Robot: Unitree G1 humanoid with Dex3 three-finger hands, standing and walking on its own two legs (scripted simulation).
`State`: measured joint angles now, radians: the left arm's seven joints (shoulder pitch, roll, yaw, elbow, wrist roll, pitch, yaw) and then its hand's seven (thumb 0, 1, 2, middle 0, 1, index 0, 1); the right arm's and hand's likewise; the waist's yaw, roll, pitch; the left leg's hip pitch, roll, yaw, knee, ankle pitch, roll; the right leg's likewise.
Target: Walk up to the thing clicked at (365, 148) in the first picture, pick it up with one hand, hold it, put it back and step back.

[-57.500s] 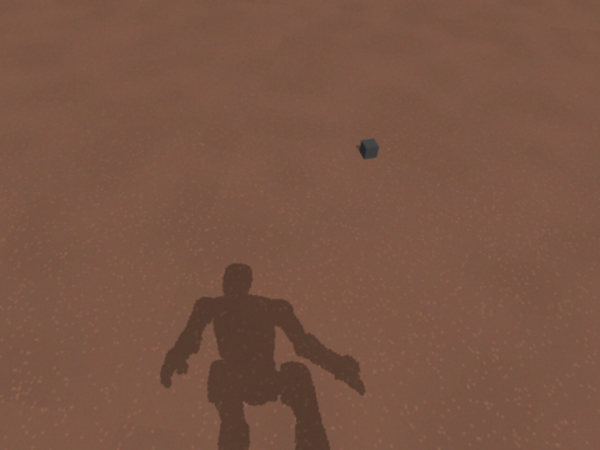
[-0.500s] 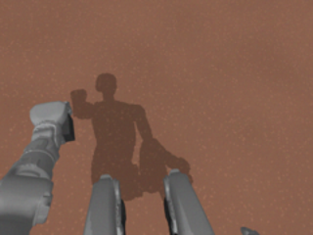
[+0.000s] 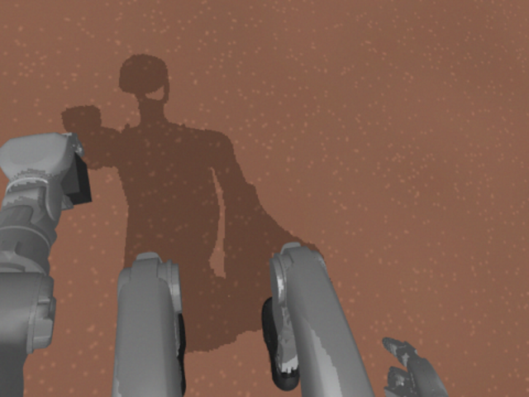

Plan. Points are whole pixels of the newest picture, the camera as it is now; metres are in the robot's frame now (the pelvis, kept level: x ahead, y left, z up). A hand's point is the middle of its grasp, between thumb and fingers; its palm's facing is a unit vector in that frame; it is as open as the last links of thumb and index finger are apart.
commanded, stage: crouch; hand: left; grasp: from above
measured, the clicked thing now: (60, 180) +0.44 +0.29 -0.20
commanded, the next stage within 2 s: lower in 0.64 s
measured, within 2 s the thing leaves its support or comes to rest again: rests again in 1.74 s
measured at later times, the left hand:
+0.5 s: hand (70, 185) +0.45 +0.29 -0.24, palm faces -0.45 -0.08 -0.89, open 9.8 cm
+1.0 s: hand (78, 190) +0.45 +0.29 -0.29, palm faces -0.48 -0.10 -0.87, open 9.8 cm
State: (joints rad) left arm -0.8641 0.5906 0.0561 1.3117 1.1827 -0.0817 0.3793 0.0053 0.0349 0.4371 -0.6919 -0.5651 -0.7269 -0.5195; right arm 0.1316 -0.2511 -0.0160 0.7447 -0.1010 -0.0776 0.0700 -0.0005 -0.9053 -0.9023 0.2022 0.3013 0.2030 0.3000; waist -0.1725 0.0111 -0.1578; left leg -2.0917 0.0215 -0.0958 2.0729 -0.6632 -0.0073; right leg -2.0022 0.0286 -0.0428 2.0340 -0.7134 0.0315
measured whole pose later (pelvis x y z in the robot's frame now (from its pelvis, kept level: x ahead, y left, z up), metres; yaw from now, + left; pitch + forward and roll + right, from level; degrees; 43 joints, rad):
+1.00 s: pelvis -0.01 +0.00 -0.10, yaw -4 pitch +34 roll -8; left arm -0.99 0.79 0.12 1.54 1.22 -0.16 0.41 0.00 0.00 0.46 -0.74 -0.53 -0.77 -0.48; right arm 0.11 -0.26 0.10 0.75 -0.15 -0.07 0.12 0.00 -0.91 -0.90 0.20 0.30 0.20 0.30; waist -0.24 -0.04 -0.02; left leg -2.33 0.03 -0.17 2.42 -0.68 -0.02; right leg -2.23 0.07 -0.09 2.34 -0.71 0.04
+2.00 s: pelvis -0.01 +0.00 -0.13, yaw -9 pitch +30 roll -12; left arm -1.01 0.92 0.16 1.69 1.22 -0.16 0.59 0.00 -0.05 0.48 -0.79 -0.49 -0.82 -0.45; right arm 0.06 -0.29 0.23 0.72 -0.23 -0.18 0.20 0.00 -0.91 -0.90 0.20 0.30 0.20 0.30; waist -0.31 -0.11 0.09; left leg -2.37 0.03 -0.24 2.53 -0.71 -0.02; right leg -2.24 0.09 -0.15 2.40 -0.71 0.06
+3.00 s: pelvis -0.01 +0.00 -0.12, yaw -10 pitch +29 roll -13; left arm -1.02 0.96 0.14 1.71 1.17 -0.15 0.57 0.00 -0.57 1.06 -0.14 -0.88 -0.08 -0.94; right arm 0.05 -0.31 0.28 0.69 -0.23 -0.23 0.24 0.00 -0.90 -0.90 0.20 0.30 0.20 0.30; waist -0.33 -0.12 0.13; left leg -2.35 0.04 -0.27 2.53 -0.71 -0.02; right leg -2.22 0.10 -0.16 2.38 -0.70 0.06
